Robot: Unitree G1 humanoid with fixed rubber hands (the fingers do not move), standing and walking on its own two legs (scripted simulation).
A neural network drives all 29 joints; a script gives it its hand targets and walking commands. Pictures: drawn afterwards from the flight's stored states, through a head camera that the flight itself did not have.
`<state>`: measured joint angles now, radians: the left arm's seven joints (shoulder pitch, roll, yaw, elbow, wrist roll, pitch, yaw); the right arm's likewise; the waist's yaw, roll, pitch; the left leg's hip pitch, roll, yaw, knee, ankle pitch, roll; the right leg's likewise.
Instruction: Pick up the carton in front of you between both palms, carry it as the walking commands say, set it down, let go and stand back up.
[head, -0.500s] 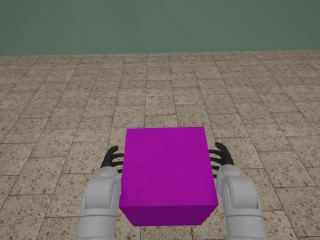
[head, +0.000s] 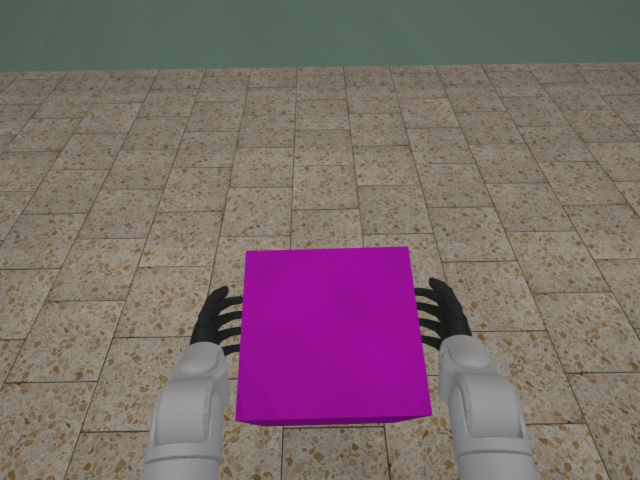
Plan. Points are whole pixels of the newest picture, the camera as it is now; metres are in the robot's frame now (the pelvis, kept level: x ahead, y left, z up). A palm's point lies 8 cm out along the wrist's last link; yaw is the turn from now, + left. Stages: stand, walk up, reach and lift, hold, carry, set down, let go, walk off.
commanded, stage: carry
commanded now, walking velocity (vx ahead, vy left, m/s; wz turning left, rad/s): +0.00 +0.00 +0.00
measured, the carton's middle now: (328, 347) +0.33 +0.00 -0.07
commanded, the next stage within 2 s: none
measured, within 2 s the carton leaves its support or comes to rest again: neither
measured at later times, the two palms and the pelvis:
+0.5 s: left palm (204, 295) +0.36 +0.16 +0.04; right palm (435, 278) +0.37 -0.14 +0.05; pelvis +0.07 +0.00 +0.00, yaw +2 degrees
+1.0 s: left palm (183, 316) +0.33 +0.18 +0.04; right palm (419, 299) +0.34 -0.12 +0.04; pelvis +0.05 +0.03 +0.00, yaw +1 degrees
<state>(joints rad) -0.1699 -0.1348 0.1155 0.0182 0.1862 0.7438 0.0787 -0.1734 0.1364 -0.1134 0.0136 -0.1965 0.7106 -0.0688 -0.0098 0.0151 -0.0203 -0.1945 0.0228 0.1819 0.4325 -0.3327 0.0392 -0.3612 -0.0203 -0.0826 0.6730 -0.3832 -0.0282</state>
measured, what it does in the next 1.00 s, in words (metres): steps on the spot: right foot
